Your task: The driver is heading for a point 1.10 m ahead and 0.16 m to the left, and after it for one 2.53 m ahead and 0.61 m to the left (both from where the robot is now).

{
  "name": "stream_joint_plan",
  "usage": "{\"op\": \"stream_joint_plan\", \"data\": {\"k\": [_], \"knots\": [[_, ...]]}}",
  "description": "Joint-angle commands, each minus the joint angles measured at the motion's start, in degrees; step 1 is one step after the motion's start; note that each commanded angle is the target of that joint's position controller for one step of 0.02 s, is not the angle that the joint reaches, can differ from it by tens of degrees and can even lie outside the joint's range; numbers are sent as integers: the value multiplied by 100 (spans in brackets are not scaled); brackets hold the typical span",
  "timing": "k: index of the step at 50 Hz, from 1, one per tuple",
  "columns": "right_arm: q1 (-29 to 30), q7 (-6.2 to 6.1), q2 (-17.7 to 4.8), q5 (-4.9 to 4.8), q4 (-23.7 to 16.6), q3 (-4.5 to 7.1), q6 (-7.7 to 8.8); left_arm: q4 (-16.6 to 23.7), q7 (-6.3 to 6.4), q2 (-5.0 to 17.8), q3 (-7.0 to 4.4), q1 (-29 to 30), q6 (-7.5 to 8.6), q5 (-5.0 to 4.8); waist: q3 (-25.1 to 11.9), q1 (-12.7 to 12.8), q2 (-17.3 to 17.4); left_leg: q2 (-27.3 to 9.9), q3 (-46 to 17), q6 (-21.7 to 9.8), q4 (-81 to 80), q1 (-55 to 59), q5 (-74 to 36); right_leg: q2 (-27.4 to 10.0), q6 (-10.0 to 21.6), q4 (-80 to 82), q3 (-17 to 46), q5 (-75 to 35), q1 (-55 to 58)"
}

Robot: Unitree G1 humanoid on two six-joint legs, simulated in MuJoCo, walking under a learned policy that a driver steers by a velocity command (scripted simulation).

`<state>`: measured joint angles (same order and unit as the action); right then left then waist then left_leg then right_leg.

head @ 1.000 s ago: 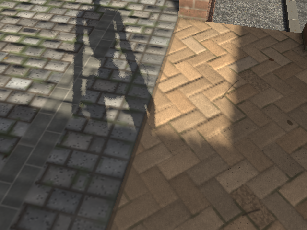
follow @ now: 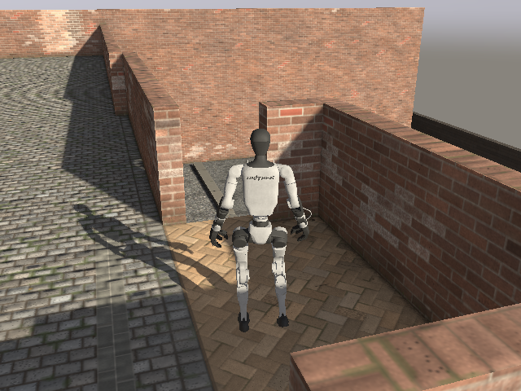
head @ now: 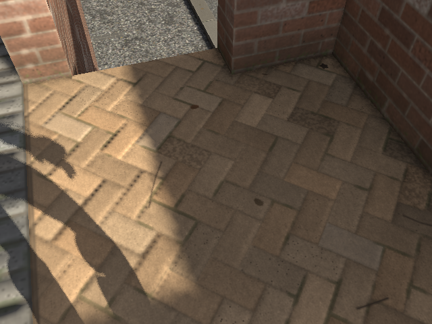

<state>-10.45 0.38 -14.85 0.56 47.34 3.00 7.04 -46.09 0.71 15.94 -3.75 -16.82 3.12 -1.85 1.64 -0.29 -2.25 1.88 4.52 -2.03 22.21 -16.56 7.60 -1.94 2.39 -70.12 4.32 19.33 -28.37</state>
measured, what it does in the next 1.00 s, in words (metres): walks ahead: right foot, then left foot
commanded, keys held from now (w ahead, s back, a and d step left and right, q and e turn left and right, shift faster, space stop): w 0.42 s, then w+q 0.58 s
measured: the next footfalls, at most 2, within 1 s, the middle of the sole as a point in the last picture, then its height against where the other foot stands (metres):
right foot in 0.34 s outside the picture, level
left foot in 0.90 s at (207, 268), level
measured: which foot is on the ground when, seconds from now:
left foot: down 0.00-0.36, up 0.38-0.88, down 0.90-1.00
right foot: up 0.00-0.32, down 0.34-0.92, up 0.94-1.00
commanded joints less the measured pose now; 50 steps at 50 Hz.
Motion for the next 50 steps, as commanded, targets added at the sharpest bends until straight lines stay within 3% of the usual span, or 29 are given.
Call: {"op": "stream_joint_plan", "data": {"k": [1,4,7,9,12,14,15,16,17,18,19,20,21,22,23,24,27,30,34,39,42,43,44,45,46,47,48,49,50], "knots": [[-85,33,-534,-35,-130,141,117,457,-18,63,-26,-209,-47,3,-166,68,597,-1661,-1417,-1057,-1465,622,-269,-602,-9,192,216,-269,-833],[-306,54,-763,-35,48,212,132,659,-18,36,22,165,-35,88,-78,40,418,-1715,-1050,-1208,-1616,739,-690,-600,-55,995,286,-827,-1151],[-338,46,-876,-100,114,217,57,807,-124,41,83,713,67,111,15,-77,421,-1504,-504,-1059,-1581,826,-964,-545,-42,2201,-19,-1721,-999],[-506,42,-968,-155,171,215,0,921,-199,24,124,1163,115,105,86,-245,453,-1429,-308,-955,-1492,821,-864,-442,-56,2822,-344,-1984,-718],[-870,52,-1117,-225,348,229,-102,1155,-271,133,123,1630,125,51,195,-378,581,-1675,-407,-860,-1317,1292,-669,-347,24,3356,-459,-1616,-675],[-923,42,-1185,-262,423,238,-192,1236,-300,266,80,1636,140,62,175,-270,682,-1835,-442,-763,-1010,1610,-982,-209,181,3653,-578,-1163,-476],[-827,30,-1225,-274,428,235,-235,1175,-300,366,16,1316,152,86,2,-8,724,-1792,-335,-660,-587,1610,-1675,-40,288,3905,-726,-1168,90],[-818,18,-1154,-260,440,197,-266,943,-276,585,-122,593,151,119,-429,363,646,-1542,-73,-511,348,1460,-2562,194,421,4094,-886,-1261,1139],[-828,-9,-931,-172,378,102,-259,676,-210,968,-302,-440,133,128,-1088,796,413,-1241,197,-268,1750,661,-2295,-111,647,3973,-448,-1386,2681],[-1188,18,-329,-42,132,-98,-154,600,-140,1692,-448,-1097,95,224,-1775,700,-1022,-409,342,147,4139,-1632,240,-1674,1472,4351,2203,-849,4679],[-1252,45,-454,-126,223,-94,8,591,-162,1437,-362,-1254,125,159,-2400,707,-1154,-111,-698,116,5199,-2448,2506,-2205,1865,5247,3986,-593,4971],[-858,82,-873,-320,106,41,60,609,-199,1060,-232,-881,163,169,-1618,627,-743,-469,-865,19,5544,-3002,2190,-2002,1571,5248,3158,-656,4430],[-528,74,-847,-321,21,30,66,669,-214,816,-162,-449,172,143,-1097,474,-518,-747,-748,-48,5331,-2968,1656,-1722,1359,5258,2237,-1054,3652],[-416,46,-766,-241,53,39,20,708,-236,602,-105,-28,177,153,-772,280,-192,-950,-736,-32,4978,-2711,1228,-1475,1202,5422,1590,-1366,2931],[-494,33,-735,-203,104,75,-77,733,-252,412,-59,225,213,177,-591,87,-255,-1108,-804,-17,4669,-2342,913,-1270,1071,5647,1125,-1581,2412],[-641,42,-622,-213,162,67,-181,694,-259,378,-62,321,260,201,-545,-39,-341,-1135,-817,18,4582,-2030,682,-1197,1049,5860,857,-1674,2088],[-577,3,-448,-230,146,73,-360,466,-207,462,-120,182,402,273,-281,-105,-160,-1018,-1015,114,4259,-2164,135,-1160,1068,6184,171,-2245,1887],[-166,-1,-398,-203,-5,100,-361,264,-102,493,-142,-46,402,290,-66,7,-98,-832,-1256,151,3433,-2633,-638,-1163,943,6275,-300,-2392,2190],[469,121,-268,-149,-228,47,-329,127,-8,619,-165,-80,388,250,180,217,-79,-723,-874,102,2218,-2519,-1493,-1150,749,6422,-874,-2256,2376],[1166,301,-180,-154,-682,-19,-316,-165,47,728,-216,-455,232,163,451,479,-13,-679,-460,-115,1530,-2848,-953,-1446,642,6031,-1214,-2747,3332],[1036,396,-326,-179,-874,54,-325,-137,97,931,-265,-272,101,127,178,244,-227,-328,44,-391,1420,-2183,-85,-1482,459,5215,-1469,-4907,3566],[694,394,-457,-187,-852,127,-344,-106,128,1021,-286,-208,56,119,-105,36,-362,-91,235,-512,1473,-1624,202,-1447,385,4640,-1544,-5926,3560],[-42,372,-689,-207,-707,262,-353,-77,150,1079,-290,-102,5,112,-517,-389,-351,171,338,-681,1284,-628,177,-1308,269,3635,-1654,-6441,3341],[-965,281,-1081,-201,-498,462,-374,-16,173,1065,-263,-79,15,105,-1019,-852,-123,196,-26,-923,966,973,-127,-1051,51,2221,-1711,-5690,2443],[-1443,152,-1744,-192,-434,630,-409,215,107,426,-67,-519,131,285,-1610,-598,1283,-1296,-2568,-1709,904,3126,-77,-316,-305,4,-1607,-1512,81],[-1426,176,-1721,-177,-574,551,-339,362,3,222,72,-532,397,205,-2514,-443,1456,-2189,-5391,-2493,-225,4114,701,571,-367,-1220,-235,1508,-1256],[-1422,181,-1283,-125,-556,442,-309,521,-74,661,-48,232,555,-19,-2040,-733,900,-2000,-4741,-2076,-474,3883,684,199,-208,-1341,275,1094,-1847],[-1089,172,-1054,-158,-586,381,-282,631,-81,657,-27,499,621,-59,-1314,-564,623,-1785,-3854,-1826,-469,3031,296,-53,-93,-906,170,560,-1917],[-641,169,-874,-179,-693,322,-279,588,-27,627,-40,555,622,76,-859,-272,151,-1515,-3198,-1627,-512,2080,-233,-295,-104,-392,106,202,-1601]]}}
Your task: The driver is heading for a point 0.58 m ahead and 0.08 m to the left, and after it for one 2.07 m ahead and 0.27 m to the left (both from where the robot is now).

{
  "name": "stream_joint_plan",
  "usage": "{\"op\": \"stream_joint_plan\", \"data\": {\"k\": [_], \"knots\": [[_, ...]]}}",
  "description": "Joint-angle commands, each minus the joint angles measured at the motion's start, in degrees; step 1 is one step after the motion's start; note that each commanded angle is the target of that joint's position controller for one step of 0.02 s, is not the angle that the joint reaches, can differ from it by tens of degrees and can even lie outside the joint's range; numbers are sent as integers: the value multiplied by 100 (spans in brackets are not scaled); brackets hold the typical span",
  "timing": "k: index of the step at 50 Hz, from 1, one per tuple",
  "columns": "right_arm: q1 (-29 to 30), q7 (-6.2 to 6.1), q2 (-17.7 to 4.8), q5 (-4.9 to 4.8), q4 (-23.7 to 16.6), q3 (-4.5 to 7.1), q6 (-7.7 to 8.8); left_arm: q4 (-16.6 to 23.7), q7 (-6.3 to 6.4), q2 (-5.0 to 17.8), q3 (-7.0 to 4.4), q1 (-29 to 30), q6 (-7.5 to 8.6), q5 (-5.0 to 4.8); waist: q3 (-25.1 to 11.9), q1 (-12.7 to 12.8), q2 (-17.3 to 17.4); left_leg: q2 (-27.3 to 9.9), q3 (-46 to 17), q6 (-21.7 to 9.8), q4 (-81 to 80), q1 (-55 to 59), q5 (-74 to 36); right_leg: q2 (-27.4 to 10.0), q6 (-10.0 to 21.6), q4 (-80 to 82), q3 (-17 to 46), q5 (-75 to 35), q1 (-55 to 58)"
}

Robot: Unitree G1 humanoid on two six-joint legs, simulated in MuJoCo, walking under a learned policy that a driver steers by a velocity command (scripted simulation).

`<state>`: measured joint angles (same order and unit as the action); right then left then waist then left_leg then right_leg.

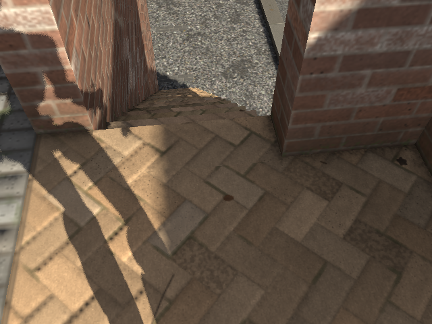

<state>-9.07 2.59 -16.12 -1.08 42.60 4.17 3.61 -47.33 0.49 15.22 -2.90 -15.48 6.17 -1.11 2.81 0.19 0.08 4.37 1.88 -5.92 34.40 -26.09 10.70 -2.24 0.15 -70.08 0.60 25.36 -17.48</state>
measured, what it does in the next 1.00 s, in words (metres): walks ahead, turning left: right foot, then left foot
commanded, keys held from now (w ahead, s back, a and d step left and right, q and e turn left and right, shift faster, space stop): w+q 0.82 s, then w+e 0.18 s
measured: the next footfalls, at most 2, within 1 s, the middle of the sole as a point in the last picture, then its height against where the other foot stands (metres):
right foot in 0.38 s outside the picture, level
left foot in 0.92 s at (143, 282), level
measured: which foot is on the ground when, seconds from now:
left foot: down 0.00-0.40, up 0.42-0.90, down 0.92-1.00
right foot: up 0.00-0.36, down 0.38-0.92, up 0.94-1.00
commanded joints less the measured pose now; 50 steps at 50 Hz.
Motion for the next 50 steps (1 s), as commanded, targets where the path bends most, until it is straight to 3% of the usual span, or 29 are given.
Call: {"op": "stream_joint_plan", "data": {"k": [1,3,6,10,14,17,18,19,20,21,22,23,24,25,27,30,33,35,38,41,43,44,45,46,47,48,49,50], "knots": [[-480,-68,-575,24,-327,150,64,701,31,771,-187,353,256,114,-769,-93,-29,-1580,-2518,-1155,-1844,2340,-1067,-418,72,-4,465,-615,-2254],[-327,-107,-563,57,-448,143,70,728,29,692,-209,166,96,176,-664,123,135,-1359,-2200,-1176,-2078,1670,-1527,-487,-70,397,413,-815,-1820],[-539,-214,-786,29,-419,201,89,896,59,507,-160,488,-22,223,-480,85,174,-1162,-1734,-1120,-2161,1202,-2034,-387,-320,1276,239,-1410,-1857],[-883,-313,-824,-34,-349,211,8,1127,8,316,-64,1388,18,180,-391,-287,440,-832,-1523,-754,-1982,1122,-1382,-24,-379,3116,181,-2775,-1552],[-1177,-346,-843,-66,-266,214,-65,1303,-115,502,-105,1864,118,78,-359,-464,565,-1058,-2093,-659,-1628,1514,-802,204,-302,3963,296,-2881,-1278],[-1085,-378,-848,-45,-306,232,-109,1293,-166,724,-210,1600,206,56,-394,-238,755,-1239,-2621,-520,-1145,1890,-790,238,-68,4269,383,-2236,-865],[-959,-383,-807,-40,-369,218,-125,1185,-130,837,-275,1183,242,39,-480,6,837,-1117,-2657,-401,-855,1829,-993,250,49,4518,284,-2120,-320],[-796,-356,-600,40,-481,131,-110,1083,-87,1038,-358,551,281,118,-927,331,732,-801,-2421,-223,-41,1551,-1214,-23,255,4562,428,-2069,757],[-852,-339,-240,159,-617,-4,-90,1012,-28,1369,-436,-388,274,201,-1819,651,5,-367,-1849,12,1640,758,-205,-1083,612,4521,1502,-1580,2337],[-1682,-330,-4,-48,-787,-90,-35,793,-79,1718,-513,-662,204,269,-2188,153,-2200,276,-1275,329,3297,-1360,2369,-2196,1515,5176,4339,-330,3802],[-1633,-352,-642,-114,-559,17,-41,941,-91,1083,-381,-439,176,143,-1695,276,-1442,-234,-1399,414,3989,-2014,2152,-2208,1384,5367,4434,611,3512],[-1120,-345,-942,-99,-601,113,-82,987,-52,737,-293,-225,116,83,-1069,418,-852,-460,-1249,435,4067,-2038,1558,-1936,1101,5320,3308,240,2821],[-832,-345,-914,-6,-647,124,-113,1003,-53,691,-244,1,57,180,-711,344,-339,-639,-1066,492,3951,-1762,1188,-1642,963,5420,2543,-634,2104],[-653,-323,-822,48,-732,142,-112,939,-53,624,-218,146,27,196,-436,241,-310,-798,-1043,512,3700,-1668,957,-1424,939,5544,2057,-1198,1644],[-762,-262,-589,-37,-773,122,-170,847,-49,584,-195,248,53,198,-356,80,-622,-993,-913,532,3470,-1310,729,-1187,919,5812,1355,-1645,1153],[-618,-259,-394,-7,-908,71,-260,642,-75,719,-244,142,122,140,-266,45,-535,-1085,-835,620,3126,-1583,495,-1304,1097,6030,808,-2204,1101],[-309,-221,-378,-8,-962,61,-245,492,-109,837,-274,67,94,192,-240,129,-436,-1102,-796,671,2553,-1802,-237,-1278,1093,6048,226,-2844,1333],[-23,-149,-308,-45,-1000,30,-203,429,-78,857,-268,74,64,121,-151,218,-436,-1063,-634,618,1851,-1706,-815,-1175,970,6023,-181,-2971,1430],[605,-8,-149,-14,-1149,-43,-112,298,-7,1077,-305,-106,-32,143,38,473,-346,-989,-228,556,919,-1414,-1279,-1157,860,6042,-629,-2925,1531],[912,79,-195,-64,-1342,-30,-136,181,-16,1206,-346,-252,-135,2,198,488,-372,-878,-18,353,470,-1354,-800,-1386,786,5834,-767,-3516,2004],[805,72,-249,-16,-1398,14,-136,70,-31,1306,-361,-371,-186,-80,55,292,-465,-573,142,105,230,-709,-161,-1482,792,5386,-825,-5027,2093],[449,47,-383,19,-1337,91,-144,20,-29,1386,-369,-355,-209,-114,-182,4,-562,-363,242,-43,78,-98,68,-1477,765,4894,-870,-5942,2112],[-418,5,-626,23,-1092,238,-147,-20,-20,1361,-333,-255,-241,-134,-615,-544,-483,-153,335,-228,-388,1119,-321,-1312,657,3943,-1036,-6327,1856],[-1365,-96,-1006,36,-819,402,-184,-1,-11,1133,-222,-257,-213,-73,-1150,-973,-271,-445,-136,-411,-328,2842,-727,-1074,461,2601,-1107,-5329,742],[-1723,-194,-1679,119,-750,483,-169,215,-95,345,41,-775,-121,109,-1942,-590,1202,-2286,-2923,-1257,-486,4953,-433,-143,88,213,-938,-547,-1626],[-1856,-176,-1369,121,-849,373,-111,87,-142,691,-6,-696,25,-83,-2899,-820,1043,-2954,-4594,-1670,-1346,4996,-87,278,101,-818,447,973,-2057],[-1554,-128,-1045,139,-756,258,-53,286,-166,1104,-158,-91,52,-296,-1938,-842,635,-2691,-3530,-1311,-1459,4290,-262,13,135,-950,614,605,-2521],[-1234,-120,-856,117,-670,207,-22,392,-170,953,-121,183,54,-240,-1287,-623,583,-2426,-2634,-1052,-1522,3566,-447,-258,160,-599,500,104,-2582]]}}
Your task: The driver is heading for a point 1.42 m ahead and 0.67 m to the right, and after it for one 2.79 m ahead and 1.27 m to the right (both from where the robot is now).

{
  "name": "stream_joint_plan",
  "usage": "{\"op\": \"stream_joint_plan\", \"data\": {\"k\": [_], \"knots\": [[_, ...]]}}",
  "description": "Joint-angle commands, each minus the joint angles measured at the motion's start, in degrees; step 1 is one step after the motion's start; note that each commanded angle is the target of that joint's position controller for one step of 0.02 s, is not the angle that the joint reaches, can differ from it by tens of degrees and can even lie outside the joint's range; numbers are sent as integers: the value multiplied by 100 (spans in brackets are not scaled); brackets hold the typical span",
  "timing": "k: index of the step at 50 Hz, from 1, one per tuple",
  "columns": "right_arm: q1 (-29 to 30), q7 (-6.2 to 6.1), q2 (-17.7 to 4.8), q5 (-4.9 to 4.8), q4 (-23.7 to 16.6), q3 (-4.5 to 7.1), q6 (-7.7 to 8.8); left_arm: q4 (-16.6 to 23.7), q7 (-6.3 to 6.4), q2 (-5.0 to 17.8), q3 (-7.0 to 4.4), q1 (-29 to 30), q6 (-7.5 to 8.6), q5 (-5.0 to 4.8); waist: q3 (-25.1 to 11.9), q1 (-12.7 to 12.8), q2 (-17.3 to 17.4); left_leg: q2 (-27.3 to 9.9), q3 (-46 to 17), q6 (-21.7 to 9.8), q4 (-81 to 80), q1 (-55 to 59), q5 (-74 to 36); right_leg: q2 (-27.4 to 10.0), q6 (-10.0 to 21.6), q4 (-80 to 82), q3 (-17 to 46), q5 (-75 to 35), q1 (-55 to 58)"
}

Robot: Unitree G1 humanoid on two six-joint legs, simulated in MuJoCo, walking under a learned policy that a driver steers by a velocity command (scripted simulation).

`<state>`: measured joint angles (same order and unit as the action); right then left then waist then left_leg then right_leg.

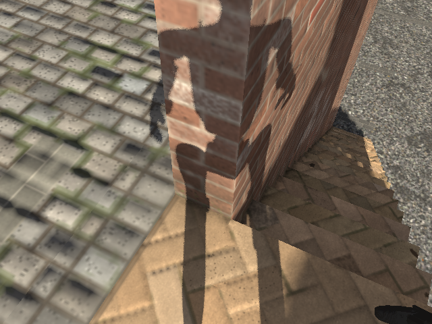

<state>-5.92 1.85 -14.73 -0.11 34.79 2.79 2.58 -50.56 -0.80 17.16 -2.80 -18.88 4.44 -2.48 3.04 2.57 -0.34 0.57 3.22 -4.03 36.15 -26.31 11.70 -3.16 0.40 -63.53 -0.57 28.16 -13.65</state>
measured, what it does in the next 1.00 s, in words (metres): walks ahead, turning right: right foot, then left foot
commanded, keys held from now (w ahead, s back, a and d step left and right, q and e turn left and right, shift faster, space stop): w+e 1.00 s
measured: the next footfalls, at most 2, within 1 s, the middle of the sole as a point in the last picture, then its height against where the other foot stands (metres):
right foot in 0.48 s outside the picture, level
left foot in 0.86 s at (254, 254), level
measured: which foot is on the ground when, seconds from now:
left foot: down 0.00-0.54, up 0.56-0.84, down 0.86-1.00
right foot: up 0.00-0.46, down 0.48-0.86, up 0.88-1.00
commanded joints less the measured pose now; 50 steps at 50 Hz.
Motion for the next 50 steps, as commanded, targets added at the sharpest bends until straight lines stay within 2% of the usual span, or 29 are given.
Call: {"op": "stream_joint_plan", "data": {"k": [1,3,8,9,12,19,22,25,26,27,28,29,30,31,32,33,36,38,39,41,42,43,44,45,46,47,48,49,50], "knots": [[-1185,-38,-769,5,143,282,108,690,-13,671,-133,628,193,47,-905,-636,451,-1783,-2212,-1048,-1864,2874,-792,-358,93,-879,559,-600,-2792],[-816,-26,-486,44,160,223,221,506,0,563,-171,205,3,67,-661,-277,572,-1532,-1499,-901,-2322,2055,-1069,-518,19,-617,639,-1175,-2136],[-920,-157,-618,120,511,329,383,593,77,181,-128,530,-153,85,-120,-202,289,-1493,-452,-764,-2835,1899,-1814,-386,-154,-8,815,-2122,-2735],[-1333,5,-25,794,702,48,528,405,-258,-153,158,242,-11,866,129,-173,360,-1764,-469,-1037,-2946,1961,-1320,-271,98,-19,996,-2878,-3074],[-1401,109,-414,669,889,79,530,513,-428,102,37,715,70,636,30,-238,260,-1568,192,-974,-2912,2305,-1643,-162,109,901,789,-3590,-3267],[-2350,106,-629,557,1599,12,474,1043,-419,34,155,1796,-152,571,234,-460,441,-1772,714,-832,-2793,3522,-2543,138,371,2747,91,-3214,-3029],[-2330,33,-631,568,1843,30,428,1170,-315,185,60,1915,-146,515,140,-159,731,-1957,846,-716,-2267,4056,-3950,473,569,3014,-77,-2469,-2689],[-2207,-19,-850,719,1790,62,384,862,-170,551,-138,781,26,362,-573,426,676,-1618,1300,-295,-441,2957,-5798,1114,1023,2700,-406,-2676,-119],[-2730,-41,-350,801,1616,-141,462,482,-46,832,-253,-474,79,253,-1733,517,20,-1276,1236,321,1231,649,-4911,715,1696,1855,546,-3198,2943],[-2537,144,-337,939,1523,-282,524,103,63,1054,-367,-1793,60,405,-2379,1132,-617,-372,916,710,2962,-983,-193,-343,2409,2923,2591,-3058,4664],[-1432,264,-355,587,1164,-235,504,-150,33,1116,-358,-2160,192,486,-1898,1368,-332,175,-69,630,4213,-2171,1973,-790,2234,3725,3546,-3254,4677],[-585,188,-463,433,993,-200,515,-148,-35,1111,-424,-1479,397,571,-636,1163,-43,-182,-711,423,4372,-2615,1546,-649,1698,4009,2892,-3718,3333],[-851,44,-614,516,838,-162,490,-103,-72,737,-299,-996,502,317,-769,727,-764,-399,-965,367,4408,-2203,1482,-674,1927,4116,2882,-3131,2439],[-956,-17,-551,564,793,-168,461,-38,-120,222,-94,-501,522,214,-652,368,-664,-475,-1010,331,4349,-1799,1340,-621,2030,4240,2850,-3252,1532],[-961,-96,-111,603,627,-311,351,-15,-185,24,30,-41,520,217,-571,-33,-489,-565,-999,314,4254,-1146,1345,-508,1987,4400,2558,-3321,377],[-1076,-137,113,655,604,-386,223,124,-178,53,61,176,464,195,-642,-293,-64,-608,-952,382,4119,-675,1529,-536,1962,4576,2489,-3388,-343],[-976,-170,-274,448,250,-381,135,812,-74,574,-53,1171,513,420,-563,-587,361,-674,-566,678,2046,191,1111,27,1584,4674,1522,-3906,-1674],[-245,-97,-130,304,-55,-460,190,775,-21,741,-103,823,478,384,-324,-295,-57,-349,-72,743,598,1296,144,675,1305,4610,1200,-3383,-2413],[-292,-6,55,273,-114,-525,187,776,-88,824,-116,638,374,520,-384,-308,-209,-57,190,759,657,1838,-661,739,1338,4404,1306,-3039,-2714],[-715,53,-276,306,-88,-417,230,984,-269,829,-152,483,315,594,-417,-464,30,125,93,587,302,2324,-422,625,1334,3908,1856,-2568,-2549],[-1989,10,-568,593,302,-249,309,1379,-305,687,-60,1053,325,785,-714,-1041,-100,-2,1,334,1772,3520,-1185,637,1007,2631,1882,-3458,-3288],[-3623,-36,-1248,691,633,3,409,1818,-349,321,3,1638,403,589,-1414,-1962,1459,-831,-1147,-277,399,4417,-1816,1333,576,541,1449,-2897,-3784],[-4001,56,-1465,677,585,47,399,1518,-329,-377,171,258,389,417,-1810,-1392,1895,-2166,-2580,-1732,89,4386,-4356,1901,280,-1579,1370,678,-4116],[-2599,217,-1530,626,276,-78,408,1346,-306,-365,190,-690,386,442,-1592,-312,2143,-3023,-4740,-2521,-1111,3433,-3621,1288,101,-2650,1171,676,-4556],[-1499,188,-887,373,41,-149,407,1027,-144,134,113,-514,316,542,-628,-165,829,-2941,-4484,-2219,-1366,2249,-1328,648,-144,-3072,1127,-206,-4878],[-1174,133,-219,183,-29,-366,397,1138,67,61,214,-34,175,677,-1024,-300,423,-2510,-3665,-1754,-1533,1974,334,351,-255,-2659,992,-606,-4552],[-715,73,212,231,-101,-530,386,1054,126,-49,286,61,0,764,-949,-208,-33,-2256,-3109,-1485,-1632,1330,538,49,-376,-2267,1122,-1042,-4123],[-689,-49,167,436,86,-538,347,1144,132,-292,445,131,-85,797,-943,-150,-368,-2062,-2575,-1280,-1745,743,542,-61,-422,-2192,1008,-1090,-3647],[-768,-186,-20,568,162,-454,370,1091,39,-326,474,57,-137,764,-952,-192,-120,-1852,-1866,-1156,-1798,720,206,-38,-505,-2295,787,-1190,-3482]]}}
